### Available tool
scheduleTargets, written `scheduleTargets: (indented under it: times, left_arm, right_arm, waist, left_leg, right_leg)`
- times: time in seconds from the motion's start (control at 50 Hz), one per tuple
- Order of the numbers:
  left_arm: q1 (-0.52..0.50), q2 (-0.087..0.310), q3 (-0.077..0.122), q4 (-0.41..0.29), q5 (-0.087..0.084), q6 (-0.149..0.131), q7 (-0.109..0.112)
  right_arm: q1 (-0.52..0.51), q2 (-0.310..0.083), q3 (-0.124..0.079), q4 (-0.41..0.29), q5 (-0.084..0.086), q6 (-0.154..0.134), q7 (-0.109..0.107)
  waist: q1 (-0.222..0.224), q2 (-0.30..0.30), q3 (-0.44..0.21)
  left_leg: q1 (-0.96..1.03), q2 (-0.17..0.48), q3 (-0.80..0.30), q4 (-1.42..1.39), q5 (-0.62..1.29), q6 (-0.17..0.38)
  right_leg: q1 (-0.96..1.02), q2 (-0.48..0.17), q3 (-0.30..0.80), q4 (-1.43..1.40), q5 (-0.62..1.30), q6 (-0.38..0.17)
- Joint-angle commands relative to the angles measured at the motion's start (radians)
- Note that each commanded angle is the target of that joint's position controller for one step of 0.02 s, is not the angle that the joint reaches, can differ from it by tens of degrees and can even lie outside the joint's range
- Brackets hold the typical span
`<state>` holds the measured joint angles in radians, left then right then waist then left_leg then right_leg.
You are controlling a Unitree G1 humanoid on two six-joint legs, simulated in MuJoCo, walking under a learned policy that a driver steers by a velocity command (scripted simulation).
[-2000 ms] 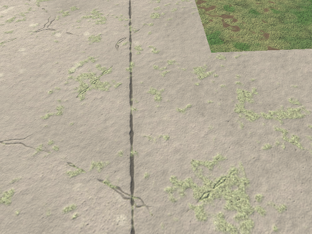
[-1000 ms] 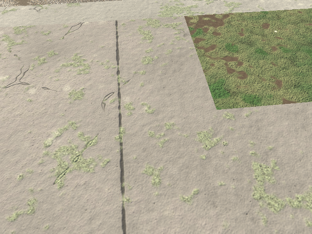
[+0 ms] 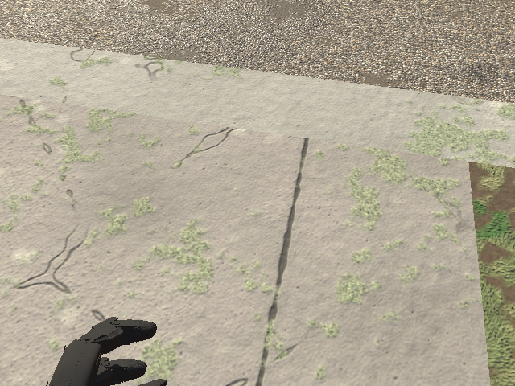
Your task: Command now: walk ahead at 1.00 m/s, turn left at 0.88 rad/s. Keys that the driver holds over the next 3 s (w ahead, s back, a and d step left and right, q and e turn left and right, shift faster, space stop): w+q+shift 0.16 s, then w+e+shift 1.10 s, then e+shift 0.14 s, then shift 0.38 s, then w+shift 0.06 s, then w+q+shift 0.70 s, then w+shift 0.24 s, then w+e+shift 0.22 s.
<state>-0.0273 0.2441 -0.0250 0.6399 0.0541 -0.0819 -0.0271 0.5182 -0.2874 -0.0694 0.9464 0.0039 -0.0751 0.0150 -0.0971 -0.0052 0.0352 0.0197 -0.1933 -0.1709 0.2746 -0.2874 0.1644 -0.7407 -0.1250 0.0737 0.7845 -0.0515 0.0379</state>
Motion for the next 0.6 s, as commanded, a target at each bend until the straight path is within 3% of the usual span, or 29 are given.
scheduleTargets:
  times: [0.02, 0.06, 0.08, 0.1, 0.12, 0.14, 0.16, 0.18, 0.2, 0.22, 0.26, 0.28, 0.32, 0.34, 0.38, 0.42, 0.46, 0.48, 0.5, 0.52, 0.54, 0.56, 0.58, 0.6]
  left_arm:
    - [-0.080, 0.084, 0.013, -0.088, -0.020, -0.006, 0.000]
    - [-0.060, 0.111, 0.021, -0.096, -0.022, -0.007, 0.009]
    - [0.004, 0.145, 0.035, -0.080, -0.023, -0.008, 0.019]
    - [0.136, 0.194, 0.057, -0.048, -0.029, -0.013, 0.033]
    - [0.341, 0.238, 0.079, 0.003, -0.031, -0.016, 0.051]
    - [0.549, 0.304, 0.106, 0.035, -0.004, -0.017, 0.073]
    - [0.491, 0.355, 0.116, 0.022, 0.024, -0.016, 0.066]
    - [0.400, 0.305, 0.127, 0.021, 0.009, -0.008, 0.050]
    - [0.337, 0.184, 0.103, 0.021, -0.001, -0.007, 0.041]
    - [0.333, 0.134, 0.093, 0.053, 0.000, -0.007, 0.034]
    - [0.396, 0.108, 0.081, 0.125, -0.001, -0.019, 0.030]
    - [0.424, 0.099, 0.079, 0.157, -0.013, -0.026, 0.024]
    - [0.438, 0.108, 0.082, 0.181, -0.042, -0.036, 0.020]
    - [0.431, 0.121, 0.085, 0.178, -0.044, -0.038, 0.022]
    - [0.373, 0.156, 0.100, 0.157, -0.042, -0.036, 0.020]
    - [0.386, 0.232, 0.123, 0.153, -0.051, -0.039, 0.007]
    - [0.423, 0.249, 0.126, 0.162, -0.057, -0.037, -0.002]
    - [0.451, 0.254, 0.126, 0.172, -0.056, -0.035, -0.003]
    - [0.473, 0.262, 0.127, 0.184, -0.056, -0.030, -0.003]
    - [0.469, 0.256, 0.126, 0.182, -0.060, -0.029, -0.002]
    - [0.459, 0.149, 0.101, 0.150, -0.053, -0.031, 0.002]
    - [0.537, 0.068, 0.083, 0.100, -0.095, -0.024, 0.008]
    - [0.480, 0.122, 0.088, 0.105, -0.071, -0.007, 0.014]
    - [0.398, 0.134, 0.091, 0.105, -0.052, 0.005, 0.008]
  right_arm:
    - [-0.045, -0.176, -0.044, -0.085, 0.011, -0.023, 0.001]
    - [-0.059, -0.189, -0.049, -0.092, 0.009, -0.018, -0.008]
    - [-0.066, -0.212, -0.055, -0.095, 0.006, -0.018, -0.013]
    - [-0.091, -0.250, -0.063, -0.103, -0.003, -0.018, -0.012]
    - [-0.154, -0.265, -0.065, -0.118, -0.010, -0.023, -0.007]
    - [-0.175, -0.151, -0.036, -0.148, -0.015, -0.033, -0.004]
    - [-0.066, -0.020, 0.001, -0.209, 0.038, -0.028, -0.007]
    - [-0.052, -0.093, 0.008, -0.187, 0.009, -0.016, -0.018]
    - [-0.136, -0.116, 0.005, -0.165, -0.019, -0.008, -0.011]
    - [-0.194, -0.099, 0.010, -0.175, -0.033, -0.007, 0.003]
    - [-0.283, -0.054, 0.024, -0.230, -0.056, 0.001, 0.028]
    - [-0.303, -0.032, 0.034, -0.251, -0.062, 0.005, 0.031]
    - [-0.379, -0.033, 0.046, -0.305, -0.078, 0.009, 0.037]
    - [-0.438, -0.044, 0.053, -0.340, -0.081, 0.005, 0.042]
    - [-0.511, -0.035, 0.076, -0.374, -0.061, -0.004, 0.061]
    - [-0.513, -0.054, 0.074, -0.362, -0.040, -0.005, 0.069]
    - [-0.508, -0.096, 0.059, -0.353, -0.037, -0.004, 0.051]
    - [-0.472, -0.117, 0.047, -0.340, -0.042, -0.007, 0.036]
    - [-0.354, -0.139, 0.032, -0.299, -0.052, -0.012, 0.020]
    - [-0.203, -0.170, 0.014, -0.265, -0.068, -0.018, 0.001]
    - [-0.018, -0.259, -0.011, -0.255, -0.092, -0.023, -0.022]
    - [-0.030, -0.313, -0.022, -0.267, -0.093, -0.010, -0.028]
    - [-0.127, -0.245, -0.019, -0.268, -0.069, -0.002, -0.030]
    - [-0.195, -0.155, 0.000, -0.272, -0.056, -0.009, -0.026]
  waist:
    - [0.018, 0.053, 0.038]
    - [0.035, 0.058, 0.008]
    - [0.063, 0.057, -0.047]
    - [0.135, 0.062, -0.135]
    - [0.256, 0.061, -0.222]
    - [0.320, -0.034, -0.349]
    - [0.187, -0.375, -0.482]
    - [0.162, -0.319, -0.411]
    - [0.170, -0.157, -0.257]
    - [0.161, -0.050, -0.142]
    - [0.130, -0.054, -0.053]
    - [0.110, -0.083, -0.034]
    - [0.081, -0.088, 0.007]
    - [0.079, -0.077, 0.028]
    - [0.064, -0.064, 0.049]
    - [0.065, -0.066, 0.035]
    - [0.065, -0.049, 0.029]
    - [0.048, -0.032, -0.010]
    - [-0.005, -0.001, -0.091]
    - [-0.080, 0.005, -0.182]
    - [-0.133, 0.157, -0.322]
    - [-0.051, 0.324, -0.422]
    - [-0.016, 0.220, -0.281]
    - [-0.003, 0.121, -0.142]
  left_leg:
    - [-0.254, 0.203, -0.198, -0.102, 0.592, 0.067]
    - [-0.169, 0.210, -0.208, -0.016, 0.710, 0.032]
    - [-0.128, 0.208, -0.213, 0.086, 0.845, 0.008]
    - [-0.120, 0.205, -0.216, 0.263, 0.914, -0.014]
    - [-0.204, 0.174, -0.200, 0.496, 0.859, -0.029]
    - [-0.356, 0.126, -0.140, 0.825, 0.504, -0.029]
    - [-0.627, 0.017, -0.019, 1.110, -0.206, -0.056]
    - [-0.739, 0.111, 0.017, 1.173, -0.117, -0.038]
    - [-0.745, 0.165, 0.037, 1.133, -0.019, -0.043]
    - [-0.728, 0.184, 0.049, 1.085, 0.011, -0.049]
    - [-0.715, 0.200, 0.027, 1.010, -0.030, -0.059]
    - [-0.727, 0.207, 0.025, 0.969, -0.062, -0.066]
    - [-0.792, 0.261, 0.071, 0.850, -0.062, -0.095]
    - [-0.787, 0.278, 0.093, 0.762, -0.003, -0.112]
    - [-0.557, 0.268, 0.132, 0.489, 0.163, -0.140]
    - [-0.307, 0.213, 0.191, 0.417, 0.256, -0.149]
    - [-0.268, 0.210, 0.184, 0.350, 0.253, -0.145]
    - [-0.214, 0.191, 0.187, 0.310, 0.212, -0.137]
    - [-0.074, 0.160, 0.202, 0.280, 0.159, -0.126]
    - [0.141, 0.216, 0.164, 0.297, 0.111, -0.113]
    - [0.326, 0.488, -0.137, 0.235, -0.264, -0.092]
    - [0.373, 0.692, -0.625, 0.000, -0.525, -0.024]
    - [0.256, 0.651, -0.622, -0.050, -0.603, 0.006]
    - [0.137, 0.596, -0.429, -0.025, -0.443, -0.003]
  right_leg:
    - [0.293, 0.097, -0.094, -0.154, 0.192, -0.013]
    - [0.381, 0.124, -0.077, -0.261, 0.158, -0.030]
    - [0.479, 0.152, -0.072, -0.278, 0.105, -0.039]
    - [0.627, 0.160, -0.058, -0.268, 0.029, -0.048]
    - [0.837, 0.119, -0.046, -0.256, -0.044, -0.056]
    - [1.065, -0.070, 0.134, -0.232, -0.363, -0.083]
    - [1.233, -0.371, 0.698, -0.426, -0.538, -0.176]
    - [1.129, -0.329, 0.823, -0.498, -0.688, -0.228]
    - [0.974, -0.252, 0.644, -0.510, -0.673, -0.229]
    - [0.829, -0.199, 0.511, -0.523, -0.518, -0.230]
    - [0.683, -0.125, 0.366, -0.539, -0.334, -0.231]
    - [0.659, -0.113, 0.345, -0.549, -0.263, -0.240]
    - [0.633, -0.102, 0.310, -0.596, -0.190, -0.259]
    - [0.587, -0.090, 0.282, -0.631, -0.166, -0.265]
    - [0.394, -0.018, 0.161, -0.688, -0.131, -0.234]
    - [0.291, -0.031, 0.150, -0.749, -0.031, -0.230]
    - [0.397, -0.052, 0.147, -0.686, 0.098, -0.212]
    - [0.465, -0.041, 0.126, -0.572, 0.246, -0.196]
    - [0.486, 0.003, 0.086, -0.361, 0.371, -0.179]
    - [0.367, 0.055, 0.070, -0.099, 0.304, -0.163]
    - [0.207, 0.120, 0.027, 0.273, -0.131, -0.148]
    - [0.012, 0.178, 0.010, 0.549, -0.421, -0.146]
    - [-0.095, 0.113, 0.002, 0.627, -0.327, -0.154]
    - [-0.119, 0.069, -0.008, 0.592, -0.259, -0.152]
